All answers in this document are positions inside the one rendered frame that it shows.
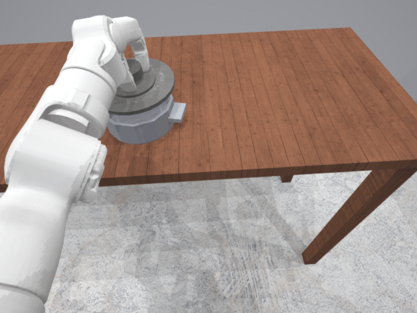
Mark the robot left upper arm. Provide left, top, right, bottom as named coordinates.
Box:
left=0, top=119, right=108, bottom=313

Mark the pot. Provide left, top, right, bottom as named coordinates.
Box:
left=107, top=94, right=186, bottom=144

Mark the table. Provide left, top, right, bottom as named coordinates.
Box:
left=0, top=27, right=417, bottom=265

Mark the knob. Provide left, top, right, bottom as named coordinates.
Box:
left=126, top=59, right=143, bottom=83

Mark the robot left forearm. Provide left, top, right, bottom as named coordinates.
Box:
left=4, top=15, right=127, bottom=185

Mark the lid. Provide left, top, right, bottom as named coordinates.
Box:
left=108, top=58, right=175, bottom=115

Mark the left robot hand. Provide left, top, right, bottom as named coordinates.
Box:
left=112, top=16, right=150, bottom=92

